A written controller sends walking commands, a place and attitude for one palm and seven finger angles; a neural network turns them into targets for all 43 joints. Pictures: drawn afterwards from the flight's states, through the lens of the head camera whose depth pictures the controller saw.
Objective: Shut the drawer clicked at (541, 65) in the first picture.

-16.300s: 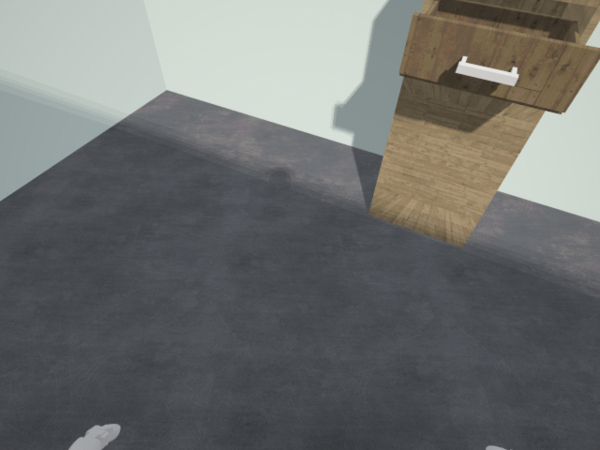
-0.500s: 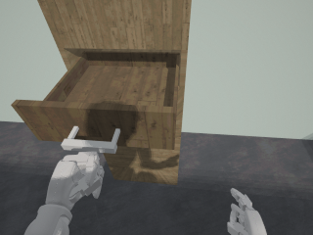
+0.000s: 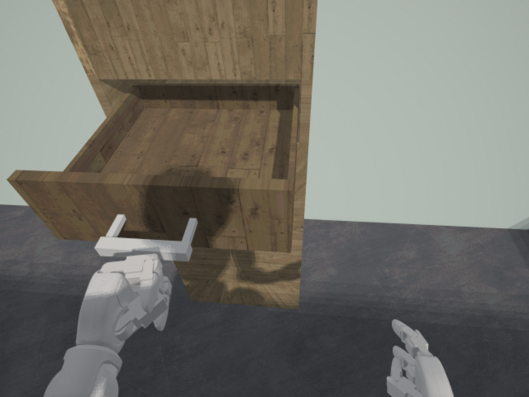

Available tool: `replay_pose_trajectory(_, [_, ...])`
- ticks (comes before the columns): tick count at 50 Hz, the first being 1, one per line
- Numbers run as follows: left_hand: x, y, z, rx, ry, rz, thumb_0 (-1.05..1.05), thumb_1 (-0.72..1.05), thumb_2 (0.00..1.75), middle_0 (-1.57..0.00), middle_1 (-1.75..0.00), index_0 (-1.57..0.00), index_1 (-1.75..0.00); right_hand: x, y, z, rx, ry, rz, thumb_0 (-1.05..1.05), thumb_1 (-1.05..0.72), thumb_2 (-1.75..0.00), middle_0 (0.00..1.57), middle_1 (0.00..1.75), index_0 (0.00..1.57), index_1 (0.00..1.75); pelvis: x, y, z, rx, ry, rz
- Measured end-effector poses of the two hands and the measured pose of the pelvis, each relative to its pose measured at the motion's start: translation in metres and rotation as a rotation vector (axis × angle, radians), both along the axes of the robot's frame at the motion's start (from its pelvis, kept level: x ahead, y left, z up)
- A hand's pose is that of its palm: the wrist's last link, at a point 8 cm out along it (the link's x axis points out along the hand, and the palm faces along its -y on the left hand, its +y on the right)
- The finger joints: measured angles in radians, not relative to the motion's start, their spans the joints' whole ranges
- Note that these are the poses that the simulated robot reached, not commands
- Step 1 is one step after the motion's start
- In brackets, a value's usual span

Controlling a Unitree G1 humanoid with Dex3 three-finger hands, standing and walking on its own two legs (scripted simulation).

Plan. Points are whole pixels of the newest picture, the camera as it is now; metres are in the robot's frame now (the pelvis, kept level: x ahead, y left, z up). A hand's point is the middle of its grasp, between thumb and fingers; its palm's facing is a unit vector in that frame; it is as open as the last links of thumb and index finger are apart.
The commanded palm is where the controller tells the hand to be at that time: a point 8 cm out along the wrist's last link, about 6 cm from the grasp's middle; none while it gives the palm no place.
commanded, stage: bring the fist close to the handle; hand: left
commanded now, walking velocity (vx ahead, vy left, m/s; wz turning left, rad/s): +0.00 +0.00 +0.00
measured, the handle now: (149, 236) +0.30 +0.18 +0.13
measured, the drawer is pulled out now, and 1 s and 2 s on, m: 0.28 0.22 0.10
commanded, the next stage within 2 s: push the drawer shut in 0.04 s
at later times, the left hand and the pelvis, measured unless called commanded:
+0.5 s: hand (165, 287) +0.23 +0.14 +0.12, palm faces -0.02 -1.00 -0.06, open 3.0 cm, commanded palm +0.22 +0.19 +0.13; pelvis -0.01 +0.00 +0.00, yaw +0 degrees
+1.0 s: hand (180, 249) +0.28 +0.14 +0.12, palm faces -0.03 -1.00 -0.06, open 3.0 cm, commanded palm +0.28 +0.19 +0.13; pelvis -0.03 +0.00 +0.00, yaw +0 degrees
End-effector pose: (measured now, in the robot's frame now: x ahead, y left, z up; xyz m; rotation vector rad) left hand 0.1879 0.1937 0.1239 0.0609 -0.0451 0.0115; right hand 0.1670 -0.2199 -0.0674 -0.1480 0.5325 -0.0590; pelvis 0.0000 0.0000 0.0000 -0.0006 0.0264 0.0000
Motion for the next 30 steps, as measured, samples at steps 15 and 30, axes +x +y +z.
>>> replay_pose_trajectory(15, [0.011, -0.003, 0.001, 0.001, -0.02, -0.014, 0.01, 0.9, 0.9, -1.4, -1.6, -1.4, -1.6, 0.0, 0.005, 0.001, -0.008, 0.005, 0.015, 0.01, -0.9, -0.9, 0.2, 0.3, 0.2, 0.3, -0.004, 0.002, 0.0, -0.001, -0.009, 0.006])
replay_pose_trajectory(30, [0.023, 0.003, -0.001, -0.004, -0.011, -0.023, -0.03, 0.81, 0.93, -1.4, -1.6, -1.4, -1.6, -0.012, 0.006, -0.003, -0.018, 0.053, 0.008, 0.01, -0.9, -0.9, 0.2, 0.3, 0.2, 0.3, -0.015, 0.004, 0.003, -0.001, -0.026, 0.01])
